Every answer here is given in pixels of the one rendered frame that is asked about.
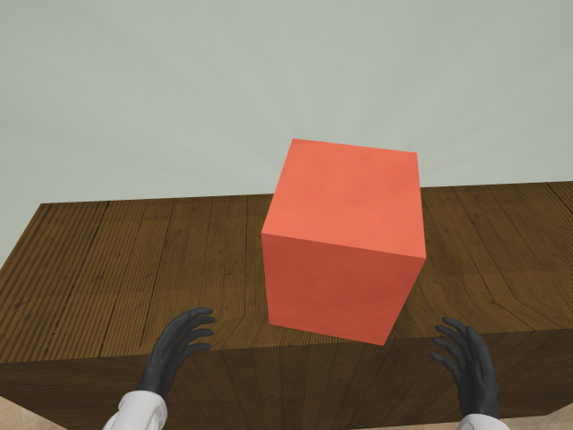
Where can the carton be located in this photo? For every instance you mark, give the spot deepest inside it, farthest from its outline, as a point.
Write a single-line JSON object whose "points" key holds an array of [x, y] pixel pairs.
{"points": [[343, 240]]}

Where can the pedestal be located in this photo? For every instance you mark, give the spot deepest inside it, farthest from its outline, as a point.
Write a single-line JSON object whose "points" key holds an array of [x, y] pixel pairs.
{"points": [[90, 286]]}

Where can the right robot hand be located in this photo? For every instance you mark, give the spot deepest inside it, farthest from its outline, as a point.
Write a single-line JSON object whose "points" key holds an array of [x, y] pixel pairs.
{"points": [[473, 371]]}

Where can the left robot forearm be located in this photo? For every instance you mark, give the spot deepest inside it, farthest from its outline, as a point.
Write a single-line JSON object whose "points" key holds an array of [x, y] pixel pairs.
{"points": [[139, 410]]}

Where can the left robot hand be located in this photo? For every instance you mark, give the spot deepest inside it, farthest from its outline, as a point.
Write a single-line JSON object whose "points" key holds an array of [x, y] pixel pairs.
{"points": [[171, 350]]}

